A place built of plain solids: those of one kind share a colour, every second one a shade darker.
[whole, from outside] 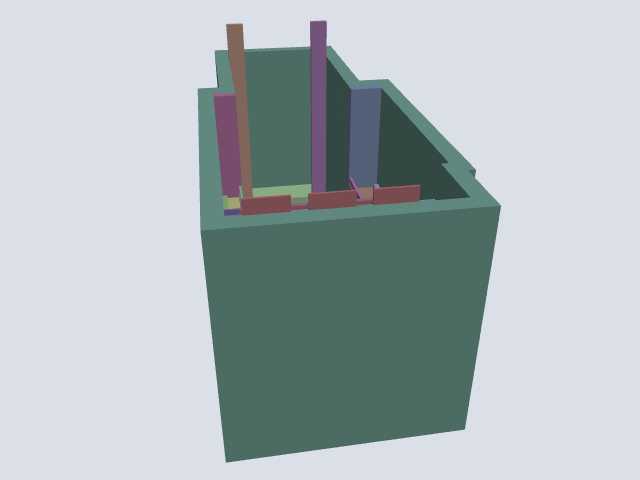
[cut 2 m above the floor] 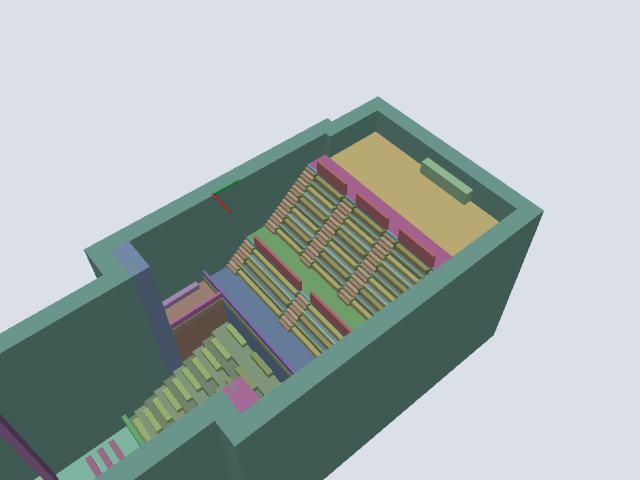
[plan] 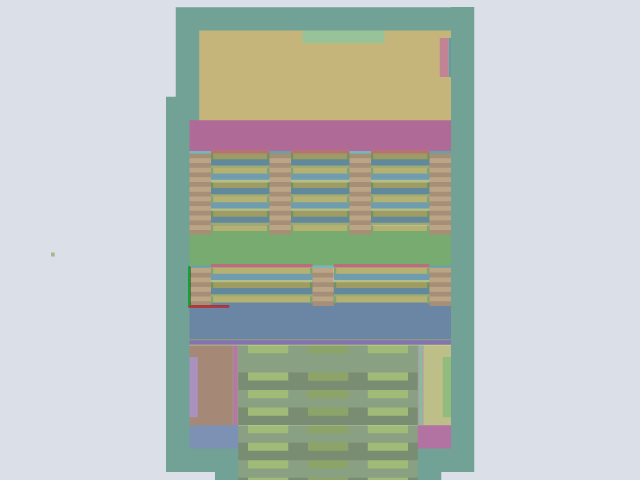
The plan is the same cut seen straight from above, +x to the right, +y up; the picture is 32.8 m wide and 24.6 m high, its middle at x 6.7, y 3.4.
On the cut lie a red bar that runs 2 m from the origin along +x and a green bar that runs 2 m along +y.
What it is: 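An old music hall's upper gallery; 9 rows of benches on tiers raked at 40 degrees, three risers of 206 mm to a row 0.73 m deep, in two banks with a cross gangway 1.50 m clear between them, a leaning rail along its front edge; 7 stepped aisles, 1.10 m broad, run down between the bench ends or along a side wall, the upper bank's to the cross gangway, the lower bank's to the front gangway, 1.70 m clear before the parapet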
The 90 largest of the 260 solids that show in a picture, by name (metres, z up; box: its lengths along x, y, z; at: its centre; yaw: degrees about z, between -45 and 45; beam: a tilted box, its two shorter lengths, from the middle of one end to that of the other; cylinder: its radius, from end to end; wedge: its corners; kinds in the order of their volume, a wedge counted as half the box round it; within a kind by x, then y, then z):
{
 "wall_plaster_1": {"box": [1.2, 11.78, 16.16], "at": [-0.59, -2.6, -4.88]},
 "wall_plaster_2": {"box": [1.2, 8.27, 16.16], "at": [-0.59, 5.02, -4.88]},
 "wall_plaster_3": {"box": [1.2, 3.98, 16.16], "at": [-0.59, 8.75, -4.88]},
 "wall_plaster_4": {"box": [1.7, 1.2, 16.16], "at": [-0.34, 10.14, -4.88]},
 "wall_plaster_5": {"box": [1.2, 5.8, 16.16], "at": [-0.09, 12.44, -4.88]},
 "wall_plaster_6": {"box": [3.7, 1.2, 16.16], "at": [0.66, -7.89, -4.88]},
 "wall_plaster_7": {"box": [1.2, 5.5, 16.16], "at": [1.91, -18.54, -4.88]},
 "wall_plaster_8": {"box": [1.2, 7.9, 16.16], "at": [1.91, -14.24, -4.88]},
 "wall_plaster_9": {"box": [1.2, 3.3, 16.16], "at": [1.91, -11.04, -4.88]},
 "wall_plaster_10": {"box": [1.2, 3.3, 16.16], "at": [1.91, -10.14, -4.88]},
 "wall_plaster_11": {"box": [1.2, 3.3, 16.16], "at": [1.91, -9.24, -4.88]},
 "wall_plaster_12": {"box": [1.2, 3.3, 16.16], "at": [1.91, -8.34, -4.88]},
 "wall_plaster_13": {"box": [1.2, 1.8, 16.16], "at": [1.91, -8.19, -4.88]},
 "wall_plaster_14": {"box": [15.3, 1.2, 16.16], "at": [6.96, 14.74, -4.88]},
 "wall_plaster_15": {"box": [11.6, 1.2, 16.16], "at": [7.11, -20.69, -4.88]},
 "wall_plaster_16": {"box": [1.2, 5.5, 16.16], "at": [12.31, -18.54, -4.88]},
 "wall_plaster_17": {"box": [1.2, 7.9, 16.16], "at": [12.31, -14.24, -4.88]},
 "wall_plaster_18": {"box": [1.2, 3.3, 16.16], "at": [12.31, -11.04, -4.88]},
 "wall_plaster_19": {"box": [1.2, 3.3, 16.16], "at": [12.31, -10.14, -4.88]},
 "wall_plaster_20": {"box": [1.2, 3.3, 16.16], "at": [12.31, -9.24, -4.88]},
 "wall_plaster_21": {"box": [1.2, 3.3, 16.16], "at": [12.31, -8.34, -4.88]},
 "wall_plaster_22": {"box": [1.2, 1.8, 16.16], "at": [12.31, -8.19, -4.88]},
 "wall_plaster_23": {"box": [2.9, 1.2, 16.16], "at": [13.16, -7.89, -4.88]},
 "wall_plaster_24": {"box": [1.2, 11.78, 16.16], "at": [14.01, -2.6, -4.88]},
 "wall_plaster_25": {"box": [1.2, 8.27, 16.16], "at": [14.01, 5.02, -4.88]},
 "wall_plaster_26": {"box": [1.2, 8.58, 16.16], "at": [14.01, 11.05, -4.88]},
 "floor_bay_floorboards_1": {"box": [12.9, 4.6, 12.96], "at": [6.96, 11.84, -6.48]},
 "floor_floorboards_1": {"box": [3.0, 0.73, 9.87], "at": [2.61, 4.53, -8.03]},
 "floor_floorboards_2": {"box": [3.0, 0.73, 10.49], "at": [2.61, 5.26, -7.72]},
 "floor_floorboards_3": {"box": [3.0, 0.73, 11.11], "at": [2.61, 6.0, -7.41]},
 "floor_floorboards_4": {"box": [3.0, 0.73, 11.73], "at": [2.61, 6.73, -7.1]},
 "floor_floorboards_5": {"box": [3.0, 0.73, 12.34], "at": [2.61, 7.47, -6.79]},
 "floor_floorboards_6": {"box": [3.0, 0.12, 12.96], "at": [2.61, 7.9, -6.48]},
 "floor_floorboards_7": {"box": [5.2, 0.73, 8.02], "at": [3.71, 0.87, -8.95]},
 "floor_floorboards_8": {"box": [5.2, 0.73, 8.64], "at": [3.71, 1.6, -8.64]},
 "floor_floorboards_9": {"box": [5.2, 0.12, 9.25], "at": [3.71, 2.03, -8.34]},
 "floor_floorboards_10": {"box": [3.0, 0.73, 9.87], "at": [6.71, 4.53, -8.03]},
 "floor_floorboards_11": {"box": [3.0, 0.73, 10.49], "at": [6.71, 5.26, -7.72]},
 "floor_floorboards_12": {"box": [3.0, 0.73, 11.11], "at": [6.71, 6.0, -7.41]},
 "floor_floorboards_13": {"box": [3.0, 0.73, 11.73], "at": [6.71, 6.73, -7.1]},
 "floor_floorboards_14": {"box": [3.0, 0.73, 12.34], "at": [6.71, 7.47, -6.79]},
 "floor_floorboards_15": {"box": [3.0, 0.12, 12.96], "at": [6.71, 7.9, -6.48]},
 "floor_floorboards_16": {"box": [4.9, 0.73, 8.02], "at": [9.86, 0.87, -8.95]},
 "floor_floorboards_17": {"box": [4.9, 0.73, 8.64], "at": [9.86, 1.6, -8.64]},
 "floor_floorboards_18": {"box": [4.9, 0.12, 9.25], "at": [9.86, 2.03, -8.34]},
 "floor_floorboards_19": {"box": [3.0, 0.73, 9.87], "at": [10.81, 4.53, -8.03]},
 "floor_floorboards_20": {"box": [3.0, 0.73, 10.49], "at": [10.81, 5.26, -7.72]},
 "floor_floorboards_21": {"box": [3.0, 0.73, 11.11], "at": [10.81, 6.0, -7.41]},
 "floor_floorboards_22": {"box": [3.0, 0.73, 11.73], "at": [10.81, 6.73, -7.1]},
 "floor_floorboards_23": {"box": [3.0, 0.73, 12.34], "at": [10.81, 7.47, -6.79]},
 "floor_floorboards_24": {"box": [3.0, 0.12, 12.96], "at": [10.81, 7.9, -6.48]},
 "floor_rear_floorboards_1": {"box": [13.4, 1.58, 12.96], "at": [6.71, 8.75, -6.48]},
 "floor_circ_carpet_1": {"box": [9.2, 0.9, 1.12], "at": [7.11, -11.04, -12.4]},
 "floor_circ_carpet_2": {"box": [9.2, 0.9, 1.54], "at": [7.11, -10.14, -12.19]},
 "floor_circ_carpet_3": {"box": [9.2, 0.9, 1.96], "at": [7.11, -9.24, -11.98]},
 "floor_circ_carpet_4": {"box": [9.2, 0.9, 2.38], "at": [7.11, -8.34, -11.77]},
 "floor_circ_carpet_5": {"box": [9.2, 0.9, 2.8], "at": [7.11, -7.44, -11.56]},
 "floor_circ_carpet_6": {"box": [9.2, 0.9, 3.22], "at": [7.11, -6.54, -11.35]},
 "floor_circ_carpet_7": {"box": [9.2, 0.9, 3.64], "at": [7.11, -5.64, -11.14]},
 "floor_circ_carpet_8": {"box": [9.2, 0.9, 4.06], "at": [7.11, -4.74, -10.93]},
 "floor_circ_carpet_9": {"box": [9.2, 0.9, 4.48], "at": [7.11, -3.84, -10.72]},
 "floor_circ_carpet_10": {"box": [9.2, 1.4, 4.9], "at": [7.11, -2.69, -10.51]},
 "floor_mid0a_floorboards_1": {"box": [13.4, 2.07, 9.25], "at": [6.71, 3.13, -8.34]},
 "floor_hall0a_floorboards_1": {"box": [13.4, 2.49, 7.4], "at": [6.71, -0.74, -9.26]},
 "floor_slipw_floorboards_1": {"box": [2.5, 5.3, 7.4], "at": [1.26, -4.64, -9.26]},
 "floor_slipe_floorboards_1": {"box": [1.7, 5.3, 7.4], "at": [12.56, -4.64, -9.26]},
 "wall_slipendw_plaster_1": {"box": [2.5, 1.2, 16.16], "at": [1.26, -6.69, -4.88]},
 "floor_stage_floorboards_1": {"box": [9.2, 3.1, 1.55], "at": [7.11, -18.54, -12.19]},
 "wall_slipende_plaster_1": {"box": [1.7, 1.2, 16.16], "at": [12.56, -6.69, -4.88]},
 "floor_stalls_carpet_1": {"box": [9.2, 5.5, 0.4], "at": [7.11, -14.24, -12.76]},
 "step_1": {"box": [1.1, 0.3, 3.14], "at": [0.56, 7.25, -2.19]},
 "step_2": {"box": [1.1, 0.3, 3.35], "at": [0.56, 7.5, -2.08]},
 "step_3": {"box": [1.1, 0.3, 3.55], "at": [0.56, 7.74, -1.98]},
 "step_4": {"box": [1.1, 0.3, 3.14], "at": [4.66, 7.25, -2.19]},
 "step_5": {"box": [1.1, 0.3, 3.35], "at": [4.66, 7.5, -2.08]},
 "step_6": {"box": [1.1, 0.3, 3.55], "at": [4.66, 7.74, -1.98]},
 "step_7": {"box": [1.1, 0.3, 3.14], "at": [8.76, 7.25, -2.19]},
 "step_8": {"box": [1.1, 0.3, 3.35], "at": [8.76, 7.5, -2.08]},
 "step_9": {"box": [1.1, 0.3, 3.55], "at": [8.76, 7.74, -1.98]},
 "step_10": {"box": [1.1, 0.3, 3.14], "at": [12.86, 7.25, -2.19]},
 "step_11": {"box": [1.1, 0.3, 3.35], "at": [12.86, 7.5, -2.08]},
 "step_12": {"box": [1.1, 0.3, 3.55], "at": [12.86, 7.74, -1.98]},
 "wall_prose_plaster_1": {"box": [1.47, 0.45, 19.36], "at": [10.98, -17.21, -3.28]},
 "wall_prosw_plaster_1": {"box": [1.47, 0.45, 19.36], "at": [3.25, -17.21, -3.28]},
 "counter_timber_1": {"box": [4.2, 0.65, 1.11], "at": [7.9, 13.81, 0.51]},
 "parapet_circ_plaster_1": {"box": [9.2, 0.3, 0.9], "at": [7.11, -11.34, -11.44]},
 "rail_lean_1": {"box": [5.2, 0.2, 1.1], "at": [3.71, 2.07, -3.16]},
 "rail_lean_2": {"box": [4.9, 0.2, 1.1], "at": [9.86, 2.07, -3.16]},
 "parapet_front_plaster_1": {"box": [13.4, 0.3, 0.55], "at": [6.71, -1.84, -5.34]},
 "rail_front_1": {"box": [13.4, 0.2, 0.55], "at": [6.71, -1.84, -4.79]}
}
